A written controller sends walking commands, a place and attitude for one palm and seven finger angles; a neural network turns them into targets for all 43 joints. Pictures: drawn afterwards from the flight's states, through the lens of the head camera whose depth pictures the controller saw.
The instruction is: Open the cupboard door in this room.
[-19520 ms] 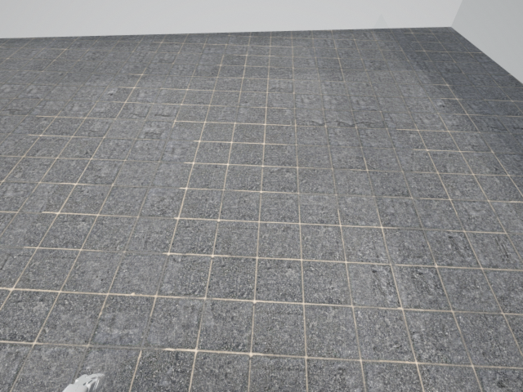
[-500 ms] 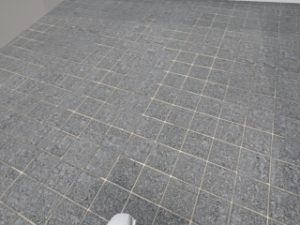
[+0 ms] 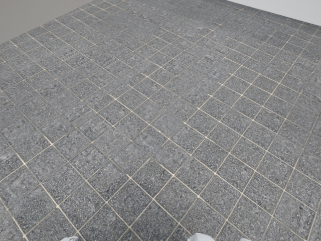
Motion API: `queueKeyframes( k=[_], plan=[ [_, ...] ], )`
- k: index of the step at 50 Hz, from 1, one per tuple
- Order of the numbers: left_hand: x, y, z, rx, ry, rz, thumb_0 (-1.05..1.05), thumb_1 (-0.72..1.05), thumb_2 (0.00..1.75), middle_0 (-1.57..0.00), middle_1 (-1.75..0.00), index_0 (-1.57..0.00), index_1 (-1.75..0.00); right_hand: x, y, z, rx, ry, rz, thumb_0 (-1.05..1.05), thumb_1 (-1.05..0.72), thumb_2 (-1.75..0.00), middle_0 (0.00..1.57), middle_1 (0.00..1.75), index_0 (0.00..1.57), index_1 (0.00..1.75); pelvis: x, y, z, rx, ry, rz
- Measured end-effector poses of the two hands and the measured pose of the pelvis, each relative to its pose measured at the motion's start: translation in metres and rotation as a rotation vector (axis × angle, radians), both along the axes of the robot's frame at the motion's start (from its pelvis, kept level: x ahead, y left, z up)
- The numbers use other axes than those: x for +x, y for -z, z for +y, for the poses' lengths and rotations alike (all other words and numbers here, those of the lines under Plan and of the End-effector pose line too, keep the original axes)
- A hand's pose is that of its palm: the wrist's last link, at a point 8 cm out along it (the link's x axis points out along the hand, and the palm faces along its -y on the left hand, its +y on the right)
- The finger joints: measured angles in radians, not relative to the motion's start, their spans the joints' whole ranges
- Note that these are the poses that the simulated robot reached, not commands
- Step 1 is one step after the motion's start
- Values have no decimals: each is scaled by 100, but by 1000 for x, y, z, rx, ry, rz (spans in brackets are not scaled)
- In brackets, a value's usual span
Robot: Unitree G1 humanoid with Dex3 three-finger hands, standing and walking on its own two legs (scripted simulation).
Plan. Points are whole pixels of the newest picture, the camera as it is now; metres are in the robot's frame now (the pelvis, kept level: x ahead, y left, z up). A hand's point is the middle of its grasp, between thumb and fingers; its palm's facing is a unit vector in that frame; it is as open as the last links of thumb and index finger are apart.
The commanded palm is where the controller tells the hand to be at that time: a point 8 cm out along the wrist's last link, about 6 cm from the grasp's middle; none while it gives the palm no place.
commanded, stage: turn or walk to find it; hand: left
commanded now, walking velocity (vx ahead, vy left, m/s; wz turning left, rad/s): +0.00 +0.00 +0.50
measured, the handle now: out of the picture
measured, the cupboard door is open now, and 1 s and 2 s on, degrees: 0 0 0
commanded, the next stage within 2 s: none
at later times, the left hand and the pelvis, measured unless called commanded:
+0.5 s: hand out of the picture -0.01 +0.17 -0.16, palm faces +0.29 -0.92 -0.26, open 7.3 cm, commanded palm none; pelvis +0.00 -0.04 +0.00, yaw +17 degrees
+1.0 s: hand out of the picture -0.02 +0.20 -0.15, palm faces +0.50 -0.82 -0.27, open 7.3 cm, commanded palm none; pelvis -0.01 -0.04 +0.00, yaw +31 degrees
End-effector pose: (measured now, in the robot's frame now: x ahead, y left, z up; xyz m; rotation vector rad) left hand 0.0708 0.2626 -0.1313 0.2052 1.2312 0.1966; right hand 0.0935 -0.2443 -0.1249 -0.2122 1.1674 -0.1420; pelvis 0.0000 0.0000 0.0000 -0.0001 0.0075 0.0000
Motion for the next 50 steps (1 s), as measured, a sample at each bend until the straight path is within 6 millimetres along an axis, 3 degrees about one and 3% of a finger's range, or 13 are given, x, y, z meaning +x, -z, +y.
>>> queueKeyframes(
  k=[5, 8, 14, 19, 24, 31, 34, 42, 50],
  plan=[
    [20, -8, -22, 14, 1, -79, 0, 91, 90, -19, -30, -20, -30, -11, 16, -14, 31, -1, 47, 0, -91, -90, 20, 30, 21, 30, 1, 4, -18, 10, -52, 0],
    [22, -11, -37, 37, -5, -125, 0, 91, 90, -19, -30, -20, -30, -15, 31, -29, 51, -5, 77, 0, -91, -90, 20, 30, 21, 30, 1, 12, -32, 15, -87, -4],
    [-10, -22, -56, 43, -87, -105, 0, 91, 90, -20, -30, -21, -30, -15, 32, -47, 49, -59, 146, 0, -91, -90, 20, 30, 20, 30, 1, 3, -44, 34, -168, -13],
    [-45, -19, -61, 29, -165, -45, 0, 91, 90, -20, -30, -21, -30, -7, 26, -49, 36, -122, 178, 0, -91, -90, 19, 30, 20, 30, 1, -1, -47, 41, -230, -8],
    [-88, -8, -56, 5, -257, 13, 0, 91, 90, -20, -30, -21, -30, 16, 21, -32, 10, -213, 177, 1, -91, -90, 19, 30, 20, 30, -2, 0, -41, 37, -290, -6],
    [-156, 25, -28, -32, -397, 104, 0, 91, 90, -20, -30, -21, -30, 66, 13, 19, -28, -353, 37, 0, -91, -90, 19, 30, 20, 30, -13, 17, -16, 13, -361, -10],
    [-170, 23, -19, -33, -433, 141, 0, 91, 90, -20, -30, -21, -30, 76, 3, 36, -32, -389, -12, 0, -91, -90, 19, 30, 20, 30, -16, 12, -10, 1, -382, -15],
    [-155, 3, -8, -8, -475, 23, 1, 91, 90, -19, -30, -20, -30, 77, -6, 53, -15, -455, -3, 0, -91, -90, 20, 30, 21, 30, -18, -2, -10, -7, -460, -9],
    [-120, -11, -25, 40, -484, -86, 0, 91, 90, -19, -30, -20, -30, 69, 15, 29, 22, -470, 64, 0, -91, -90, 20, 30, 21, 30, -13, 3, -35, 14, -539, -6]
  ],
)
